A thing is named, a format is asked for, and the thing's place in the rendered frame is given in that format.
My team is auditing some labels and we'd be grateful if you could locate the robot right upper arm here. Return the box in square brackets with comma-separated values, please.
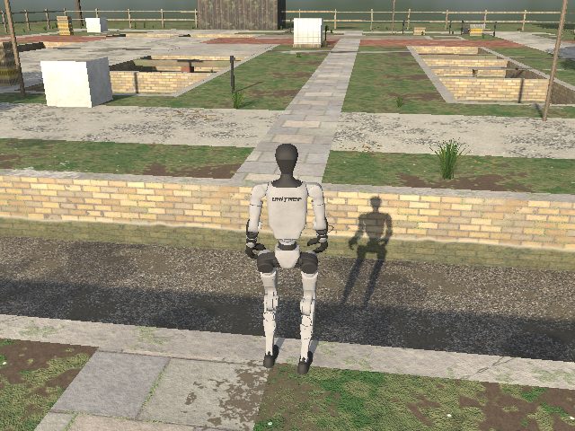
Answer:
[305, 182, 326, 231]

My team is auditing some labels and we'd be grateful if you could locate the robot left forearm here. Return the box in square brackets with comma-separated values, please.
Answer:
[246, 219, 259, 248]

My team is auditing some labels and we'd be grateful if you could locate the robot left upper arm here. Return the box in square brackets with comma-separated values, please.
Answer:
[248, 182, 268, 233]

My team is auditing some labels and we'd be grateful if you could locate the robot left hand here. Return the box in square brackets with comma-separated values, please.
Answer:
[245, 243, 266, 259]

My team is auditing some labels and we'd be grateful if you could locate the right robot shin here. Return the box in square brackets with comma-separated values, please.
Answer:
[300, 300, 316, 363]

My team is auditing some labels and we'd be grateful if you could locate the robot right forearm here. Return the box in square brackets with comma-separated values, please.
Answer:
[316, 217, 328, 242]

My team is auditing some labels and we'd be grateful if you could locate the humanoid robot torso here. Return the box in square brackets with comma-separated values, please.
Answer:
[266, 178, 308, 269]

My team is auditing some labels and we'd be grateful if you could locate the robot right hand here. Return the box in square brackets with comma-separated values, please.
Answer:
[307, 238, 328, 253]

